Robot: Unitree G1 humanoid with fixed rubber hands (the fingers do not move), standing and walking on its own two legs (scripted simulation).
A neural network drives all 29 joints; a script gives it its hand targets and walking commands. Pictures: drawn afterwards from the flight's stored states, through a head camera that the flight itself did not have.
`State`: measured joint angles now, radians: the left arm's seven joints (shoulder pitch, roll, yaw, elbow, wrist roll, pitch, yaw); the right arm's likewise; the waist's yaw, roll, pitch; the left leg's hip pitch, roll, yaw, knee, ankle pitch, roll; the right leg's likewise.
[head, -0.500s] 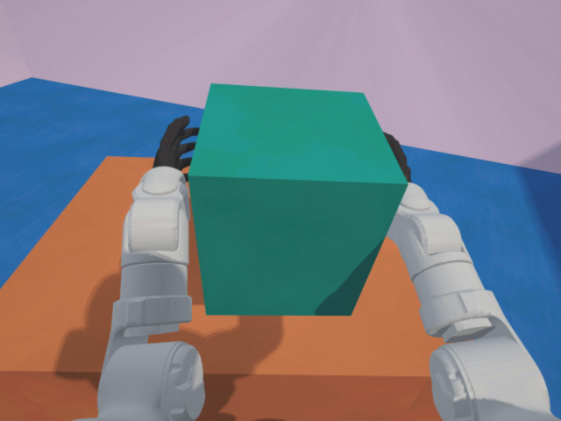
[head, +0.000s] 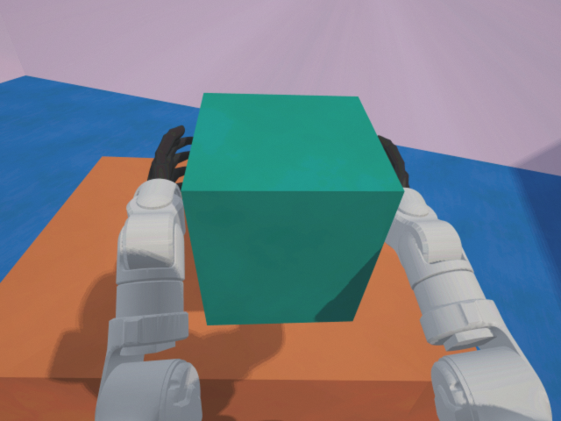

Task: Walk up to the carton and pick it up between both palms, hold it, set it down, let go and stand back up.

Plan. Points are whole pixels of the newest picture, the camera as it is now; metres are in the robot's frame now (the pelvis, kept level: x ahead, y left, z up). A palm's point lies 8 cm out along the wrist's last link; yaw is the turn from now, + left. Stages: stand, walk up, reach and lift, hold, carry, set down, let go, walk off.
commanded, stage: hold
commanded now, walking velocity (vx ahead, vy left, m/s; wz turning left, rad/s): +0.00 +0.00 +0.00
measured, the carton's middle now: (281, 212) +0.36 +0.00 +0.18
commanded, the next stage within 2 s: none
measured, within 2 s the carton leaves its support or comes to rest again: neither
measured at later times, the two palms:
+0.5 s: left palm (170, 181) +0.36 +0.14 +0.23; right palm (398, 188) +0.36 -0.16 +0.22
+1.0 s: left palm (163, 183) +0.36 +0.15 +0.22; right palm (391, 191) +0.36 -0.15 +0.21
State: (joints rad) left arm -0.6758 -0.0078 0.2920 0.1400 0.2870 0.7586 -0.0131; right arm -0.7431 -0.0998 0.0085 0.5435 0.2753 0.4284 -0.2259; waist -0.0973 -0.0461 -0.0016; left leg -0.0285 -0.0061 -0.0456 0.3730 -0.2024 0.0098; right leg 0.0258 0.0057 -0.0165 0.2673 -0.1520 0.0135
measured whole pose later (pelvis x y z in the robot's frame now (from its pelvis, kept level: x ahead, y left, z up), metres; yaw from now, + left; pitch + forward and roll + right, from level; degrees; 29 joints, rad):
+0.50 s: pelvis -0.01 -0.01 +0.00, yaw +0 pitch -8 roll -1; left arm -0.71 0.00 0.30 0.21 0.28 0.74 -0.01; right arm -0.78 -0.10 -0.01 0.58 0.25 0.44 -0.22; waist -0.09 -0.04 -0.01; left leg -0.03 0.00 -0.05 0.37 -0.19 0.00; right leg 0.02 0.01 -0.02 0.27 -0.15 0.00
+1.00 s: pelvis +0.00 +0.00 +0.00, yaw +0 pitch -7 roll -1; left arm -0.71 0.00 0.31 0.21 0.28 0.74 -0.02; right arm -0.77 -0.09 -0.01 0.60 0.25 0.43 -0.22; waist -0.08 -0.04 -0.02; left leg -0.04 -0.01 -0.04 0.35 -0.18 0.01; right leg 0.00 0.01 -0.01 0.27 -0.14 0.01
